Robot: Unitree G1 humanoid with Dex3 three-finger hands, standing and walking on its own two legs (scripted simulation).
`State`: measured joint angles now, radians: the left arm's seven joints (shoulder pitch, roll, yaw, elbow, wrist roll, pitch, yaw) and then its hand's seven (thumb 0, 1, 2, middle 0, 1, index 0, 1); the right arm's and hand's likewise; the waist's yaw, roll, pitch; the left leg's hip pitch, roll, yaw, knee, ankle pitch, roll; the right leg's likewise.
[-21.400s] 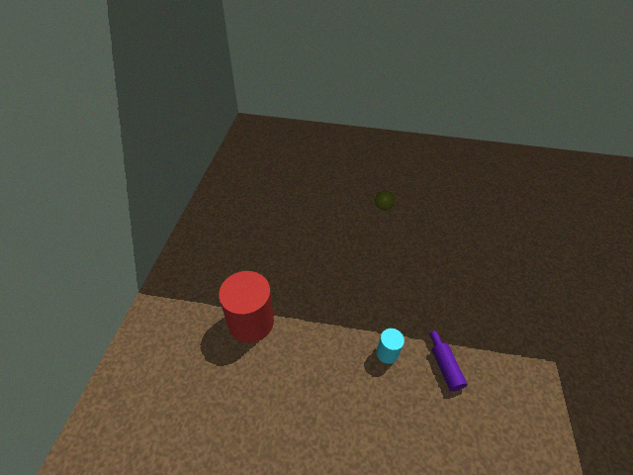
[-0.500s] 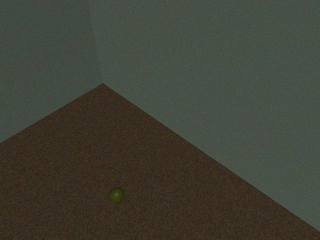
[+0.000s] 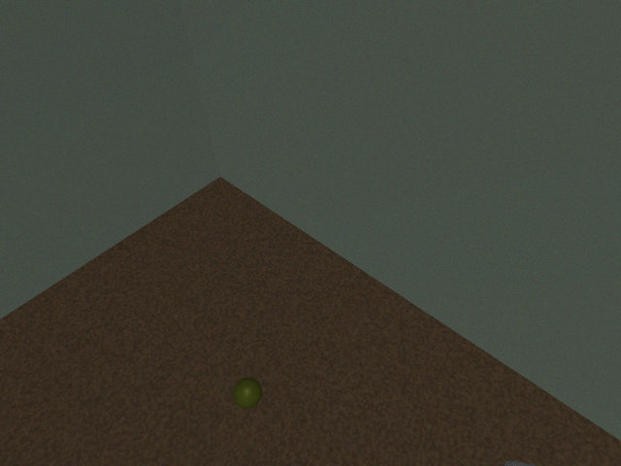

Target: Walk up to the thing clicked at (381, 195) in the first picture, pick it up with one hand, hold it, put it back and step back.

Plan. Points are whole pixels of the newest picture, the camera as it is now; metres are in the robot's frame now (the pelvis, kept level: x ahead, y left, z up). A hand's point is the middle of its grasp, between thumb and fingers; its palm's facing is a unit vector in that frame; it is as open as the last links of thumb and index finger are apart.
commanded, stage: walk up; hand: left
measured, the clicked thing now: (247, 392) +0.44 +0.21 -0.73
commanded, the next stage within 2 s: stand in 0.76 s
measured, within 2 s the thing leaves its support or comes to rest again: neither
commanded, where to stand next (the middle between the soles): +0.06 -0.02 m, yaw -2 degrees
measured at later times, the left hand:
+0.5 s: hand out of the picture +0.10 +0.25 -0.15, palm faces -0.04 -0.94 -0.33, open 7.3 cm
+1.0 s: hand out of the picture +0.09 +0.26 -0.15, palm faces -0.04 -0.94 -0.34, open 7.3 cm
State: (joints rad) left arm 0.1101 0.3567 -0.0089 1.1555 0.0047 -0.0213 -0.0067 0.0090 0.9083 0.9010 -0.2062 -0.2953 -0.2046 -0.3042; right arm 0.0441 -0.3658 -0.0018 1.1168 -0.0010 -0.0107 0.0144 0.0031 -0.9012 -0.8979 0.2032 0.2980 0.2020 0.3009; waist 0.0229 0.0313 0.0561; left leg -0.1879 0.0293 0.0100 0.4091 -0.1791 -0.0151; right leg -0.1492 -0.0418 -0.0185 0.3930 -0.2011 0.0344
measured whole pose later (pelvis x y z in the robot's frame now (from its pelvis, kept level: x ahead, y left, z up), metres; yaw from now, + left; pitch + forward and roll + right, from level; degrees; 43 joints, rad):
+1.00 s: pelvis +0.01 +0.00 +0.00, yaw -1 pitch -2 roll +0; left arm 0.09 0.35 0.00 1.15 0.01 -0.01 0.00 0.01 0.91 0.90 -0.21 -0.30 -0.20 -0.30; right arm 0.07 -0.35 0.00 1.14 -0.01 -0.01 0.01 0.00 -0.90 -0.90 0.20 0.30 0.20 0.30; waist 0.00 0.00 0.05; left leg -0.14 0.03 0.03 0.33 -0.16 -0.01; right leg -0.10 -0.04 0.00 0.31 -0.17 0.04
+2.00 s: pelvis +0.01 +0.00 +0.00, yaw +0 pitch -2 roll +0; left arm 0.13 0.35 0.00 1.13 0.02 -0.01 -0.01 0.01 0.91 0.90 -0.21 -0.30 -0.20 -0.30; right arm 0.10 -0.35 0.00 1.14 -0.01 0.00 0.01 0.00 -0.90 -0.90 0.20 0.30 0.20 0.30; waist 0.00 0.00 0.05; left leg -0.14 0.02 0.02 0.34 -0.16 -0.01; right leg -0.10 -0.05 -0.01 0.32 -0.18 0.04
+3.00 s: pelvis +0.02 +0.00 +0.00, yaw +0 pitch -2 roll +0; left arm 0.13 0.35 0.00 1.12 0.02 -0.01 0.00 0.01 0.91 0.90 -0.21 -0.30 -0.21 -0.30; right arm 0.10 -0.35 0.00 1.13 -0.01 0.00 0.01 0.00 -0.90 -0.90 0.20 0.30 0.20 0.30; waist 0.00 0.00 0.05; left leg -0.13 0.02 0.01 0.33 -0.18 -0.01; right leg -0.08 -0.05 -0.02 0.31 -0.19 0.04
